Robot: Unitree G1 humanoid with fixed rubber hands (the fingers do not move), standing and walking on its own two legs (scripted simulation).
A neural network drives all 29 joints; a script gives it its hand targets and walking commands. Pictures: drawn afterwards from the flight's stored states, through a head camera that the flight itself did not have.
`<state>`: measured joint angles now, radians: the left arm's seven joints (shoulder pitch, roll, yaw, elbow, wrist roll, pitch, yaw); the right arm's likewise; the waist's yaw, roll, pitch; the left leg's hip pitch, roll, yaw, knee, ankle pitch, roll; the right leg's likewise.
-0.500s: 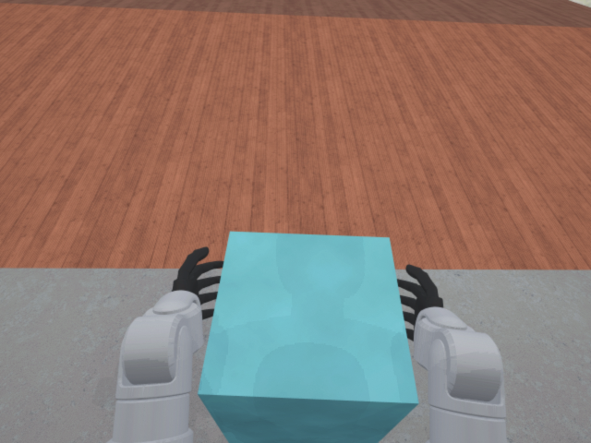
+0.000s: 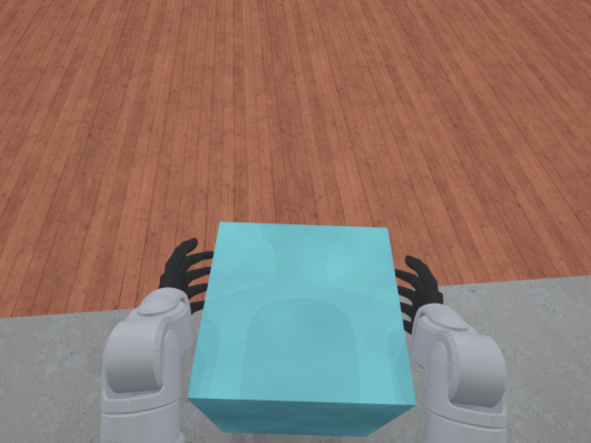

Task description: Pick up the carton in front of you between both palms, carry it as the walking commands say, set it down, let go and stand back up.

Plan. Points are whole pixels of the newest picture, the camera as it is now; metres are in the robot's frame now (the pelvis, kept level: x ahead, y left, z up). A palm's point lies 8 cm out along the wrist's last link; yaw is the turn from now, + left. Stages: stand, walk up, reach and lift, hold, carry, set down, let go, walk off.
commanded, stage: carry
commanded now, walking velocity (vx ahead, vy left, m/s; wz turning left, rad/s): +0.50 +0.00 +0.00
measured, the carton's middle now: (298, 338) +0.27 -0.01 +0.00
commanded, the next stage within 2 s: none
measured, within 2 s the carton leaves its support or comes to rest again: neither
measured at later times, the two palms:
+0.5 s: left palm (191, 132) +0.63 +0.17 +0.09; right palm (351, 132) +0.65 -0.13 +0.08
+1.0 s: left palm (211, 14) +1.07 +0.18 +0.14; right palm (328, 18) +1.08 -0.12 +0.13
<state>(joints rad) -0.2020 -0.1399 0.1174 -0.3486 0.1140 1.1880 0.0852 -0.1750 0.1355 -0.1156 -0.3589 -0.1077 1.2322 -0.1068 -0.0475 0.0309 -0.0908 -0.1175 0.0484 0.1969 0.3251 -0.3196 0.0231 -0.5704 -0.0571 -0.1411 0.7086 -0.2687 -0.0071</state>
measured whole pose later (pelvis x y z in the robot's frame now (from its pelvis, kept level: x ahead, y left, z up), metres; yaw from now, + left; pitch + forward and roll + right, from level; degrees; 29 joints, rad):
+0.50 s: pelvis +0.37 +0.00 -0.01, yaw +3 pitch +4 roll +1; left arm -0.19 -0.14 0.11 -0.41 0.10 1.19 0.09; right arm -0.16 0.13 -0.09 -0.42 -0.11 1.23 -0.10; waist 0.02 -0.02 -0.08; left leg -0.52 0.04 0.22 0.48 -0.08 0.02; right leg 0.03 -0.07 -0.21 0.33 -0.43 0.02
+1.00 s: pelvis +0.71 +0.02 -0.03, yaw +3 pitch +5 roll -1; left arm -0.78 0.00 0.22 -0.01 0.07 1.32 0.13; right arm -0.80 -0.05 -0.19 0.02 -0.03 1.37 -0.14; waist 0.00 0.04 -0.02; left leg -0.10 0.08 0.18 0.68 -0.48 0.01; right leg -0.55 -0.01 -0.18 0.61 -0.29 -0.07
